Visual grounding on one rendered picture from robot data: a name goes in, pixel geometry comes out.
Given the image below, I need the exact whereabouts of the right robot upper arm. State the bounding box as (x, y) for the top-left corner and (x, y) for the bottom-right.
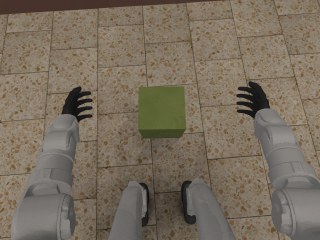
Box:
(271, 187), (320, 240)

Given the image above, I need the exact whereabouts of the left robot upper arm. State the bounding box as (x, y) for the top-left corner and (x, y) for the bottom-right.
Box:
(13, 193), (76, 240)

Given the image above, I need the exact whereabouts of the robot left hand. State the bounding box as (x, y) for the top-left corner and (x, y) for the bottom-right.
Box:
(61, 86), (93, 122)

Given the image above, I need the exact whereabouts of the robot left forearm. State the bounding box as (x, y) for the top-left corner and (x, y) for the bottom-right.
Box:
(10, 114), (80, 240)

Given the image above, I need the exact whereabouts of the robot right hand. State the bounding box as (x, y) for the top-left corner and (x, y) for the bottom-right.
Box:
(236, 81), (270, 119)

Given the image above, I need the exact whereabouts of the right robot thigh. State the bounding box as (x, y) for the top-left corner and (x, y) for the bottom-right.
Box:
(186, 183), (237, 240)

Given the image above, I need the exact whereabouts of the robot left foot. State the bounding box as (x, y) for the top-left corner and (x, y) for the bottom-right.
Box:
(139, 182), (150, 227)

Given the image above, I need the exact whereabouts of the carton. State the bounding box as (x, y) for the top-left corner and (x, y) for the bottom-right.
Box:
(138, 86), (187, 139)

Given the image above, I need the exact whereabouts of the robot right forearm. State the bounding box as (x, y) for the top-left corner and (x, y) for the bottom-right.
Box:
(253, 108), (320, 190)

